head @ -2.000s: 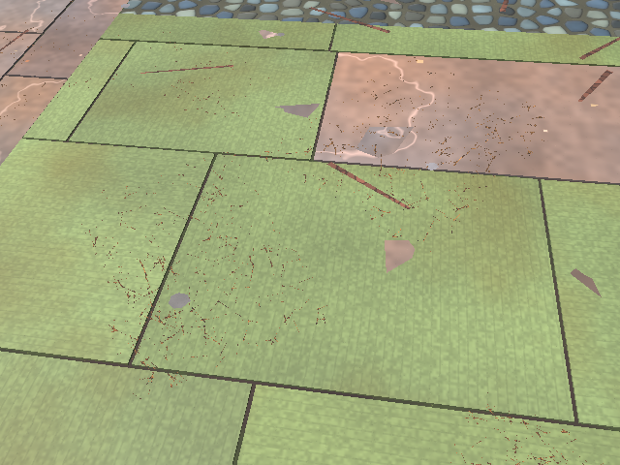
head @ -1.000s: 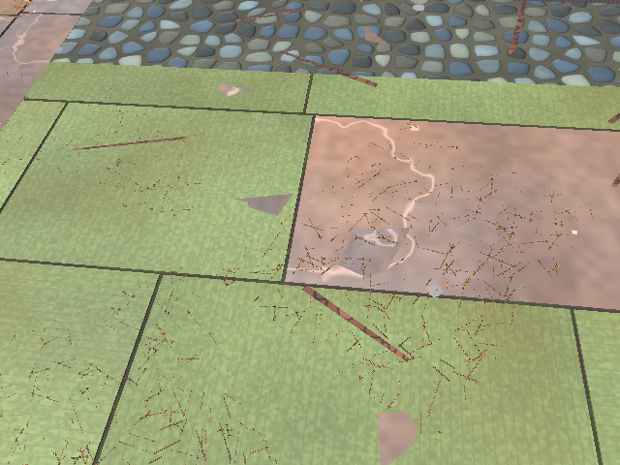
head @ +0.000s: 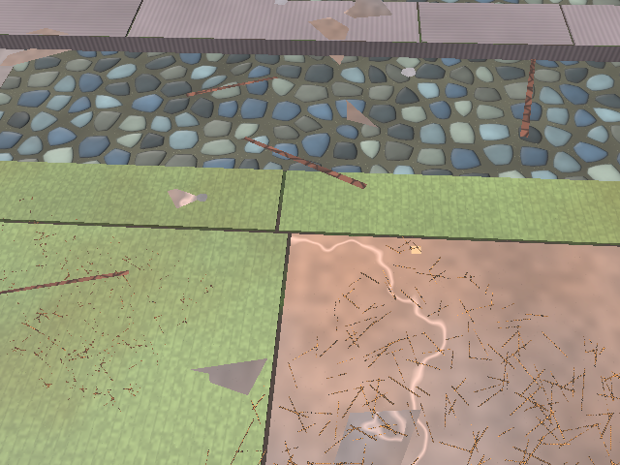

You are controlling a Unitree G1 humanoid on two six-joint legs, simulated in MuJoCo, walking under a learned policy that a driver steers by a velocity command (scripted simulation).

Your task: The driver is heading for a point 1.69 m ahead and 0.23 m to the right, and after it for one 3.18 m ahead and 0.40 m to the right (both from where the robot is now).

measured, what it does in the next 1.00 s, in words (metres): walks ahead: left foot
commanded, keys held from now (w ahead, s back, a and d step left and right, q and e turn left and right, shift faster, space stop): no key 1.00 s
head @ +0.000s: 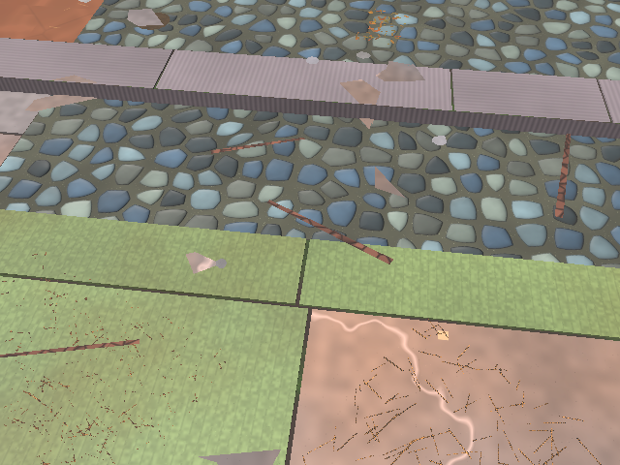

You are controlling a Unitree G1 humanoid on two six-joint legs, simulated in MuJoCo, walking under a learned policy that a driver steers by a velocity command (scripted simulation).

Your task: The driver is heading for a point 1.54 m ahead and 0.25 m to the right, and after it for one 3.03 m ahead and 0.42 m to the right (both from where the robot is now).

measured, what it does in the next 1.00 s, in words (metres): stands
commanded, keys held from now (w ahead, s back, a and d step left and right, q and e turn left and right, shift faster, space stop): no key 1.00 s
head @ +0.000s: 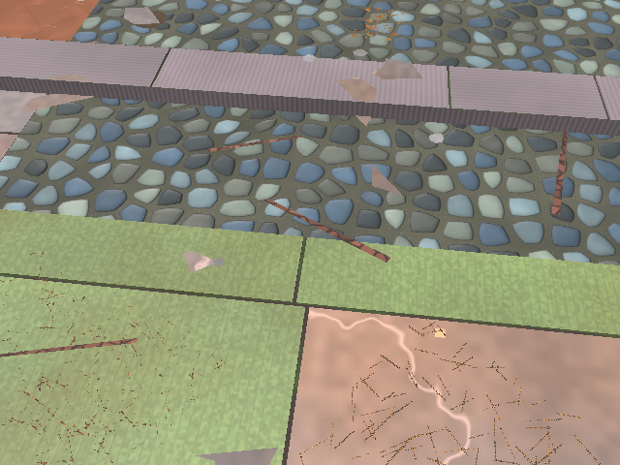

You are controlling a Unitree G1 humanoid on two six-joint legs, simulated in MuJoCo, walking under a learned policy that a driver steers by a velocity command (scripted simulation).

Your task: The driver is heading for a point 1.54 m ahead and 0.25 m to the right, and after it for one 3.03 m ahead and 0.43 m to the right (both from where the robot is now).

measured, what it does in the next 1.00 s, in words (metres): walks ahead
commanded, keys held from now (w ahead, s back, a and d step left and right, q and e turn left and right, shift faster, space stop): no key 0.54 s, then w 0.46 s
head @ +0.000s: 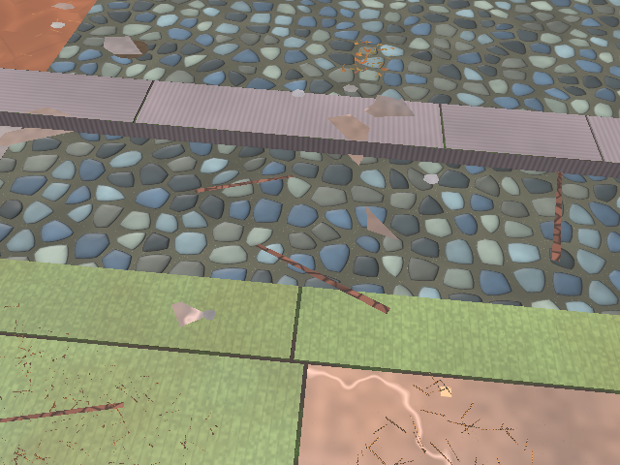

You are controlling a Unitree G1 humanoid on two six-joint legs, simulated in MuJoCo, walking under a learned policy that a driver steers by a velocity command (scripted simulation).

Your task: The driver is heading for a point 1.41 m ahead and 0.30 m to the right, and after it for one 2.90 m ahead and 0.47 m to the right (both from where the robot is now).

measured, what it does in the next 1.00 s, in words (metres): walks ahead: right foot, then left foot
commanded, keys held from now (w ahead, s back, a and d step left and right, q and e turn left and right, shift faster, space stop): w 1.00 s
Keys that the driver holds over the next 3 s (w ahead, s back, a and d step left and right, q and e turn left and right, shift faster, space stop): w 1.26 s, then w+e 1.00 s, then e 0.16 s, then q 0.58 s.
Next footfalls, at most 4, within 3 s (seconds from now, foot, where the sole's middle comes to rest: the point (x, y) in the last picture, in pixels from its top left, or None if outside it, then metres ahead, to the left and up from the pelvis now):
0.34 right None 0.39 -0.15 -0.78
0.90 left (262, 391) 0.70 0.09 -0.78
1.48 right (353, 282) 1.02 -0.14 -0.78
1.98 left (300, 201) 1.33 0.00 -0.78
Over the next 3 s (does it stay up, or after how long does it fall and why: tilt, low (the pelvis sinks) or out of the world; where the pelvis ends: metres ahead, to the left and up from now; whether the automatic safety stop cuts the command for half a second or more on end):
stays up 1.42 -0.20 0.00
